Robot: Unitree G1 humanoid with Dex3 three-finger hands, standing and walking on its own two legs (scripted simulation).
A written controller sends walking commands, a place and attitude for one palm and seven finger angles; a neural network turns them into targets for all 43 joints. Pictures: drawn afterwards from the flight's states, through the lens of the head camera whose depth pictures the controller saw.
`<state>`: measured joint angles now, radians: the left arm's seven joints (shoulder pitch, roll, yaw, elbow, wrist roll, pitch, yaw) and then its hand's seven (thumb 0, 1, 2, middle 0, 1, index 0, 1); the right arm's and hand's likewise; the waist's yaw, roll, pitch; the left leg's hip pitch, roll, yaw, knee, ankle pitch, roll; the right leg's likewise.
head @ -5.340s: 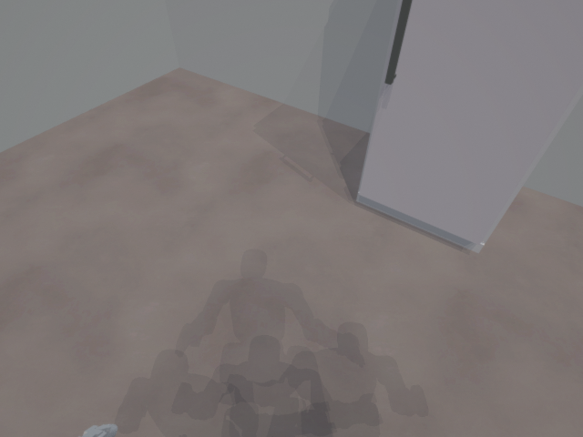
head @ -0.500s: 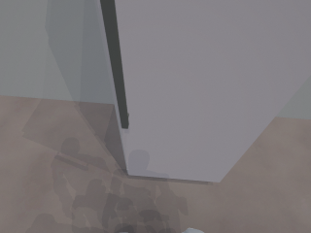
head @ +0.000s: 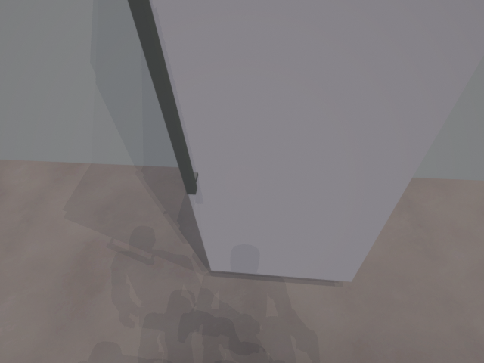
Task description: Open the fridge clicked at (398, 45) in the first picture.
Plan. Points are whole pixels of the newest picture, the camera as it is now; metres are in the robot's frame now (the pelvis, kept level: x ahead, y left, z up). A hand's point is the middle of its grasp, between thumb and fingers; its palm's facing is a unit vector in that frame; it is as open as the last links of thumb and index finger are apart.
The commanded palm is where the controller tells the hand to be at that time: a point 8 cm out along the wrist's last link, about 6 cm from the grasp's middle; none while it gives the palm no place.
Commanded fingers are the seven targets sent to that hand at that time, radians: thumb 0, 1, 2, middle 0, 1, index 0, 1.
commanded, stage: come to a stop and stand still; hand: left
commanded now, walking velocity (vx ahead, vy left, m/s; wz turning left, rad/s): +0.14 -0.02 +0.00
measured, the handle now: (172, 103) +0.53 +0.18 +0.15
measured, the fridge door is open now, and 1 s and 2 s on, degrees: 0 0 0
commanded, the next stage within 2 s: look again from close up in 1.74 s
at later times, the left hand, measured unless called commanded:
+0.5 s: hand out of the picture +0.04 +0.21 -0.18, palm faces -0.03 -0.98 -0.19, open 7.4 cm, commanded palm none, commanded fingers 0.00 0.90 0.90 -0.20 -0.30 -0.20 -0.30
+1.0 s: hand out of the picture +0.05 +0.18 -0.17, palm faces +0.03 -0.96 -0.27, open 7.3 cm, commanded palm none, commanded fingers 0.00 0.90 0.90 -0.20 -0.30 -0.20 -0.30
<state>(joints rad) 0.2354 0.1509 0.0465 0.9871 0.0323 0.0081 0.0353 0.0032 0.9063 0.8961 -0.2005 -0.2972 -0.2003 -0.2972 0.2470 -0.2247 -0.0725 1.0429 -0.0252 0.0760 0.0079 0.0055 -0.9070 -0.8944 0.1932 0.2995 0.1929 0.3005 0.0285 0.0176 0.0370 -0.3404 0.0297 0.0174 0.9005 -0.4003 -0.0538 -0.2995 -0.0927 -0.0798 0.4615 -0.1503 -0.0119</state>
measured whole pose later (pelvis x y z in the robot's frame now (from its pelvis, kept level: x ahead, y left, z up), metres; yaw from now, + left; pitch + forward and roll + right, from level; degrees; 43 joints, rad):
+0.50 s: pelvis +0.00 +0.03 +0.00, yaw -2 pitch +2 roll +0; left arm 0.22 0.18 0.05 1.08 0.02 0.03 0.00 0.01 0.91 0.90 -0.19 -0.30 -0.19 -0.30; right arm 0.39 -0.10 -0.02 1.12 -0.03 -0.02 -0.04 0.00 -0.90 -0.89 0.20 0.30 0.20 0.30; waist -0.05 -0.02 0.04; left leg -0.13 0.05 0.05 0.41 -0.30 -0.03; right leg -0.34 -0.04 -0.05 0.64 -0.30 0.02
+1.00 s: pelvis +0.01 +0.00 -0.01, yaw -1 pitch -2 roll +1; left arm 0.23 0.14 0.02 1.09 0.01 -0.02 0.03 0.00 0.92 0.90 -0.20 -0.30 -0.20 -0.30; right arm 0.28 -0.18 -0.01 1.07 -0.02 -0.01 -0.03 0.01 -0.92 -0.89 0.19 0.30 0.19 0.30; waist -0.02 0.07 0.01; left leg -0.10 0.06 0.01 0.49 -0.36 -0.07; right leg -0.24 -0.03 -0.06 0.60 -0.33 -0.02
